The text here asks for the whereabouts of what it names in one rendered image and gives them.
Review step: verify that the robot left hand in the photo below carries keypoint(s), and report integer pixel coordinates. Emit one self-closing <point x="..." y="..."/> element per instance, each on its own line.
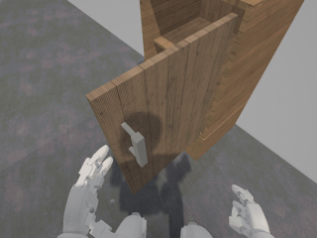
<point x="82" y="197"/>

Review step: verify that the robot left thigh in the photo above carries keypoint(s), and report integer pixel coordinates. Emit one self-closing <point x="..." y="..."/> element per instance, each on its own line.
<point x="133" y="226"/>

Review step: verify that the robot thigh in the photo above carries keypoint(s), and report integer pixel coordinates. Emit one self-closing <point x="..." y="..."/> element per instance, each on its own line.
<point x="194" y="231"/>
<point x="133" y="226"/>

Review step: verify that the cupboard door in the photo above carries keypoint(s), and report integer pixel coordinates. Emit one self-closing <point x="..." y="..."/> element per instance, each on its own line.
<point x="165" y="99"/>

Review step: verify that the robot right thigh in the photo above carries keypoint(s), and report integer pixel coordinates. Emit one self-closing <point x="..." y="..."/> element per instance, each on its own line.
<point x="194" y="231"/>

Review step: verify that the handle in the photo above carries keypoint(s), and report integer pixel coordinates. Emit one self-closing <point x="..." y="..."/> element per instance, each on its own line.
<point x="139" y="145"/>

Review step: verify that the robot right hand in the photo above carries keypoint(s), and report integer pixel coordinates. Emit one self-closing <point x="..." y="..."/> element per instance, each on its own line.
<point x="252" y="218"/>

